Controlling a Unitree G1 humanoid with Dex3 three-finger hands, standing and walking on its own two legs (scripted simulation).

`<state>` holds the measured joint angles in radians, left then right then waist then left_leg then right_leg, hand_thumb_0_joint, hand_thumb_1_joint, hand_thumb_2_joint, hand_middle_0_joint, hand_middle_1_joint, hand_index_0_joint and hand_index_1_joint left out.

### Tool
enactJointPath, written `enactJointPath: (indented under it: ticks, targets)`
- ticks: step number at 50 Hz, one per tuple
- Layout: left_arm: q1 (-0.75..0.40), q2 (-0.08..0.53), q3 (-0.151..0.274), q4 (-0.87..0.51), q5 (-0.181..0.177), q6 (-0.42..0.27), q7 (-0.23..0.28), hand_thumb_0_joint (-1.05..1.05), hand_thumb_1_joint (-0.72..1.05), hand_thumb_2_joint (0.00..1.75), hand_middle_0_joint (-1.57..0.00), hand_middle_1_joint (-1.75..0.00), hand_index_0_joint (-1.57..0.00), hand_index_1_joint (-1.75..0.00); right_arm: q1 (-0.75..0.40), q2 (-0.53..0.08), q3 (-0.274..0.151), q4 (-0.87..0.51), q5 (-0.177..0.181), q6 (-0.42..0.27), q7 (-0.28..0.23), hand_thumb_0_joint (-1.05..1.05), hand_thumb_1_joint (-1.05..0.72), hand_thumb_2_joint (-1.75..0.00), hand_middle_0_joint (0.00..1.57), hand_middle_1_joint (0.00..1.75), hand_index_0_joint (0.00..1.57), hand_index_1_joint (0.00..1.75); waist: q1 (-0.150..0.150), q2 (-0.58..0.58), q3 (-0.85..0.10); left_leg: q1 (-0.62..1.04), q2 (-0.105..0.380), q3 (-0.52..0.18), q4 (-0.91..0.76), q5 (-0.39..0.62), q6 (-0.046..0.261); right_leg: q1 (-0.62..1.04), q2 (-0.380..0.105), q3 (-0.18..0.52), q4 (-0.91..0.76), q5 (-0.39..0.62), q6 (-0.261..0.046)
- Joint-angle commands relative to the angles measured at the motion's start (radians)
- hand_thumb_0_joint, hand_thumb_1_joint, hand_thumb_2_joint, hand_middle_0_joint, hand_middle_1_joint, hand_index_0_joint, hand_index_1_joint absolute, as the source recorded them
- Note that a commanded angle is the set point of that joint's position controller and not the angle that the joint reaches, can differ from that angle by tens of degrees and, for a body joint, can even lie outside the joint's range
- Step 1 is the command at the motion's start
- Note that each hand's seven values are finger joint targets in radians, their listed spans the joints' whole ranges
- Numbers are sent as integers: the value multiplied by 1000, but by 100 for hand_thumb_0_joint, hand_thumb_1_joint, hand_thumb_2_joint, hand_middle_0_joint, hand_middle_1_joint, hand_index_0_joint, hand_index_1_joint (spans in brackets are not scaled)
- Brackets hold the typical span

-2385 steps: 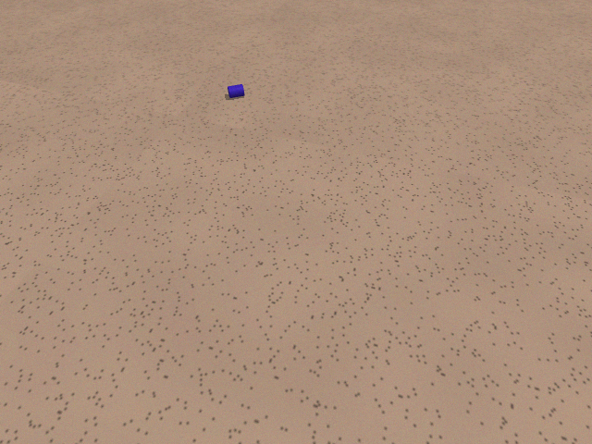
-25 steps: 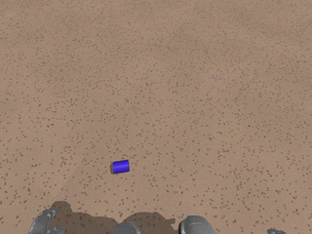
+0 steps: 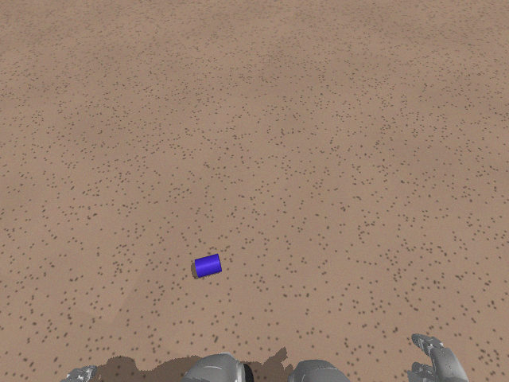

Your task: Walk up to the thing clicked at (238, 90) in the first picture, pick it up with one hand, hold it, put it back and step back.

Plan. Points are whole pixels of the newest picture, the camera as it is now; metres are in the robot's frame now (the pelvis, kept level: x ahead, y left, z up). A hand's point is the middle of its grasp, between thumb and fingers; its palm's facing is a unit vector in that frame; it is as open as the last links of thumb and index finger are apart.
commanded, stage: step back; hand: left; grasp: from above
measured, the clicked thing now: (208, 265) +0.54 +0.22 -0.72
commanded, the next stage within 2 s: none
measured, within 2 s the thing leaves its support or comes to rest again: neither
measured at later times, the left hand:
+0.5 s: hand out of the picture -0.03 +0.27 -0.15, palm faces +0.06 -0.94 -0.34, open 7.4 cm
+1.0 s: hand out of the picture -0.22 +0.21 -0.12, palm faces +0.00 -0.91 -0.42, open 7.4 cm
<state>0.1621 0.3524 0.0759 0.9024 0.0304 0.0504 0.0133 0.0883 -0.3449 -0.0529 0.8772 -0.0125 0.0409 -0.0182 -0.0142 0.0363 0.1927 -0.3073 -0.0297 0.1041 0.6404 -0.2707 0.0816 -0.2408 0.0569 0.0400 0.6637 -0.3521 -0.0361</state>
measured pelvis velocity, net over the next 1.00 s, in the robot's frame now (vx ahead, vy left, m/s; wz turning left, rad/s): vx -0.29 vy -0.06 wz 0.01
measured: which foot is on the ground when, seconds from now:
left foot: down 0.00-0.02, up 0.04-0.36, down 0.38-0.84, up 0.86-1.00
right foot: down 0.00-0.42, up 0.44-0.78, down 0.80-1.00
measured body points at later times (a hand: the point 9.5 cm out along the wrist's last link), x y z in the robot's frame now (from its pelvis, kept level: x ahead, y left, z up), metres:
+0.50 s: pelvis -0.14 +0.01 +0.00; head -0.09 +0.04 +0.45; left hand -0.03 +0.32 -0.12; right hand -0.04 -0.30 -0.10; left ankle -0.14 +0.12 -0.72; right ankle -0.06 -0.11 -0.67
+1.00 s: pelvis -0.29 -0.06 +0.01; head -0.25 -0.08 +0.46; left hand -0.22 +0.26 -0.09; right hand -0.19 -0.38 -0.12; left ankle -0.29 +0.10 -0.64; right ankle -0.26 -0.17 -0.72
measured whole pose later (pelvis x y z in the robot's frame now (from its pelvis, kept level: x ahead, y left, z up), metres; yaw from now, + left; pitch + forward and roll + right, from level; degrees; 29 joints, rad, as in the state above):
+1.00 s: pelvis -0.29 -0.06 +0.01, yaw +0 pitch -1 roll +3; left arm 0.22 0.33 0.07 0.83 0.05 0.06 -0.01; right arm 0.18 -0.42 -0.05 0.85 0.00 0.05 -0.03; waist 0.02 0.02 0.12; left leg -0.50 -0.11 -0.14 1.15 -0.46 0.00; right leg -0.31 -0.02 0.05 0.62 -0.29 -0.02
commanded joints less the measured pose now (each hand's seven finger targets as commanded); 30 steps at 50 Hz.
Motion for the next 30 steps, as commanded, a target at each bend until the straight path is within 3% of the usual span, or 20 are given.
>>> enactJointPath:
  ticks: [1,2,3,5,6,7,8,11,14,16,18,19,20,21,22,23,25,26,28,30]
  targets:
    - [28,288,77,-109,5,-32,-1,0,90,90,-20,-30,-20,-30,-45,-208,-60,-88,12,-22,-6,0,-90,-90,20,30,20,30,44,-306,-139,-60,-35,-122,176,-156,-75,-51,-348,452,-327,232,-242]
    - [-12,309,79,-144,12,-37,3,0,90,90,-20,-30,-20,-30,-34,-209,-62,-85,5,-16,-8,0,-90,-90,20,30,20,30,56,-327,-112,-68,-80,-183,399,-333,-87,-127,-445,547,-380,272,-313]
    - [-31,295,78,-165,14,-42,9,0,90,90,-20,-30,-20,-30,6,-226,-65,-76,5,-14,-6,0,-90,-90,20,30,20,30,37,-259,-99,-74,-72,-257,498,-340,-89,-152,-447,545,-363,344,-314]
    - [-60,239,69,-183,3,-48,16,0,90,90,-20,-30,-20,-30,53,-215,-52,-49,16,-14,-1,0,-90,-90,20,30,20,30,18,-134,-117,-93,-104,-286,544,-251,-80,-107,-330,333,-322,433,-236]
    - [-75,228,68,-182,4,-47,19,0,90,90,-20,-30,-20,-30,69,-205,-46,-46,15,-18,-2,0,-90,-90,20,30,20,30,8,-119,-143,-118,-115,-277,552,-227,-82,-65,-286,269,-295,468,-198]
    - [-58,223,68,-185,7,-45,18,0,90,90,-20,-30,-20,-30,79,-209,-42,-47,16,-20,-6,0,-90,-90,20,30,20,30,19,-101,-178,-139,-121,-268,543,-219,-90,0,-257,241,-262,492,-175]
    - [-44,226,69,-190,9,-43,16,0,90,90,-20,-30,-20,-30,90,-213,-38,-54,15,-21,-9,0,-90,-90,20,30,20,30,29,-97,-196,-147,-114,-252,537,-221,-97,39,-256,229,-245,507,-175]
    - [21,216,64,-196,16,-35,17,0,90,90,-20,-30,-20,-30,76,-208,-29,-76,18,-27,-18,0,-90,-90,20,30,20,30,67,-136,-255,-215,-77,-219,358,-259,-113,253,-252,206,-200,559,-177]
    - [50,235,67,-201,15,-23,17,0,90,90,-20,-30,-20,-30,83,-207,-33,-87,11,-29,-22,0,-90,-90,20,30,20,30,76,-224,-291,-154,-29,-173,177,-266,-112,282,-277,218,-180,571,-184]
    - [1,243,69,-219,8,-14,16,0,90,90,-20,-30,-20,-30,148,-208,-38,-68,5,-32,-20,0,-90,-90,20,30,20,30,38,-256,-312,-65,5,-155,13,-200,-91,242,-278,213,-154,532,-167]
    - [-40,256,64,-231,-6,-2,8,0,90,90,-20,-30,-20,-30,220,-209,-48,-35,-6,-36,-15,0,-90,-90,20,30,20,30,-7,-204,-326,84,-14,-86,-197,25,-73,141,-240,152,-92,438,-114]
    - [-32,237,56,-236,-8,6,3,0,90,90,-20,-30,-20,-30,211,-228,-58,-38,-14,-36,-15,0,-90,-90,20,30,20,30,-5,-154,-300,139,19,-143,-233,94,-52,31,-207,147,-79,310,-73]
    - [-26,200,49,-244,-12,8,0,0,90,90,-20,-30,-20,-30,196,-296,-76,-49,-32,-37,-15,0,-90,-90,20,30,20,30,-7,11,-280,193,191,-384,-275,80,9,-155,-115,113,34,99,-26]
    - [-50,196,56,-249,-13,4,4,0,90,90,-20,-30,-20,-30,118,-393,-92,-76,-35,-35,-7,0,-90,-90,20,30,20,30,-6,212,-216,120,394,-616,-356,119,132,-275,52,11,235,-201,14]
    - [-98,232,76,-245,2,3,16,0,90,90,-20,-30,-20,-30,68,-432,-100,-99,-29,-38,-8,0,-90,-90,20,30,20,30,-41,224,-165,-91,493,-705,-385,122,250,-199,27,147,451,-298,30]
    - [-91,253,80,-233,6,3,12,0,90,90,-20,-30,-20,-30,8,-401,-92,-111,-31,-47,-17,0,-90,-90,20,30,20,30,-10,182,-130,-137,489,-674,-375,137,251,-181,5,174,563,-255,25]
    - [7,214,81,-183,-17,5,3,0,90,90,-20,-30,-20,-30,-68,-298,-53,-129,-40,-50,-17,0,-90,-90,20,30,20,30,62,65,-128,-49,296,-382,-288,313,137,-237,61,190,627,-149,14]
    - [46,208,80,-170,-20,7,-3,0,90,90,-20,-30,-20,-30,-60,-279,-53,-126,-33,-51,-19,0,-90,-90,20,30,20,30,76,68,-117,-30,250,-321,-276,302,98,-259,75,181,639,-105,14]
    - [61,210,84,-158,-15,7,-8,0,90,90,-20,-30,-20,-30,-11,-278,-58,-114,-28,-53,-17,0,-90,-90,20,30,20,30,52,82,-122,26,234,-330,-278,240,98,-267,83,165,652,-80,37]
    - [64,203,79,-170,-10,1,-4,0,90,90,-20,-30,-20,-30,41,-270,-60,-114,-21,-52,-19,0,-90,-90,20,30,20,30,23,92,-160,179,248,-336,-233,288,133,-315,59,153,545,-100,70]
